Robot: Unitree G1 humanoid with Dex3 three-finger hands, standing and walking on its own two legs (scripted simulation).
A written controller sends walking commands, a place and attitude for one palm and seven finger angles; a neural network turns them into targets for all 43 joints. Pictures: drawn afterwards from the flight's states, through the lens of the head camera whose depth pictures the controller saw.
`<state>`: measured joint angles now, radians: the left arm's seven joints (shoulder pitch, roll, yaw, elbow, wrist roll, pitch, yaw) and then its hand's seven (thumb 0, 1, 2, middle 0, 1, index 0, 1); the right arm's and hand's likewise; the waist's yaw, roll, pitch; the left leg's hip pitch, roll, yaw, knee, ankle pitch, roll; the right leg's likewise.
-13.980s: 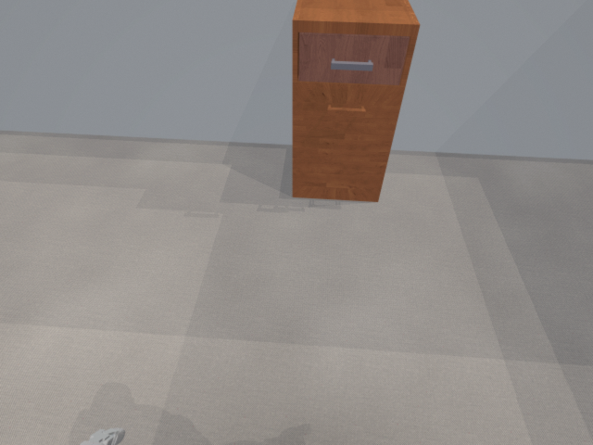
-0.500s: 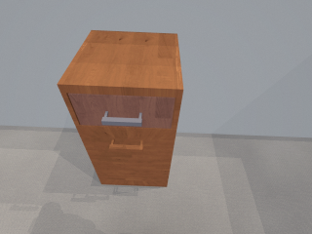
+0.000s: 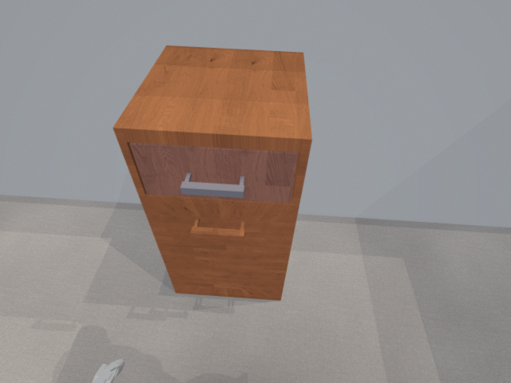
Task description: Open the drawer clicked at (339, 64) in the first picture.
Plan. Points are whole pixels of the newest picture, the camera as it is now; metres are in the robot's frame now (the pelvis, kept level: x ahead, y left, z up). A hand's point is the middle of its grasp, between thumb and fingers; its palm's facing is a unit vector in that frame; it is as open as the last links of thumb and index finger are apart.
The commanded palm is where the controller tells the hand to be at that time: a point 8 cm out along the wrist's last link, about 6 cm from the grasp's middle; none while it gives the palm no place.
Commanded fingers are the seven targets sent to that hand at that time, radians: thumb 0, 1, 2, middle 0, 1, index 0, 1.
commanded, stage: raise the hand with hooked fingers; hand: left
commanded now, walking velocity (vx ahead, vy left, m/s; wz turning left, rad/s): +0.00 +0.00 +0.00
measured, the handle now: (214, 183) +0.56 +0.14 -0.06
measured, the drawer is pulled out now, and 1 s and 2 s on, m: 0.00 0.00 0.00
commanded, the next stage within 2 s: move the hooked fingers above the handle in 1.76 s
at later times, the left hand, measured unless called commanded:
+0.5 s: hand (126, 327) +0.21 +0.22 -0.03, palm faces +0.10 -0.06 -0.99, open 9.8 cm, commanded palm +0.19 +0.21 +0.02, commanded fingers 0.00 0.13 0.57 -0.25 -0.80 -0.25 -0.80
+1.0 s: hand (140, 237) +0.33 +0.22 +0.03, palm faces +0.12 -0.12 -0.99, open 12.7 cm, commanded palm +0.31 +0.22 +0.09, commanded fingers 0.00 -0.45 0.32 -0.30 -1.17 -0.30 -1.17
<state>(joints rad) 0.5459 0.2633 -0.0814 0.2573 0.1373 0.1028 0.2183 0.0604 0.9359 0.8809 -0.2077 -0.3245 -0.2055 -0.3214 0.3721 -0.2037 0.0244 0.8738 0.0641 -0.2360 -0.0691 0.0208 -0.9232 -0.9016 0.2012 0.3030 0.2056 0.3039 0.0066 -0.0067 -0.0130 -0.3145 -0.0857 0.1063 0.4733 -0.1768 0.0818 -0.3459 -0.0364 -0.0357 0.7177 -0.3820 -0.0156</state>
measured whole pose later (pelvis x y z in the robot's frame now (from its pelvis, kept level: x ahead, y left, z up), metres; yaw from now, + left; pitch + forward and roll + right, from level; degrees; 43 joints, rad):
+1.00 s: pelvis +0.09 -0.01 -0.02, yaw -1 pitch +9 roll +0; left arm 0.25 0.38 -0.04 -0.11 0.96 0.07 0.32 0.00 -0.23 0.41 -0.30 -1.03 -0.30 -1.03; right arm 0.12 -0.27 -0.03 0.58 -0.02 0.15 0.01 0.02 -0.91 -0.90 0.20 0.30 0.20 0.30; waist 0.08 0.07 -0.10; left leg -0.45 -0.12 0.01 0.68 -0.38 0.10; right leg -0.44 0.09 0.06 0.70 -0.41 -0.05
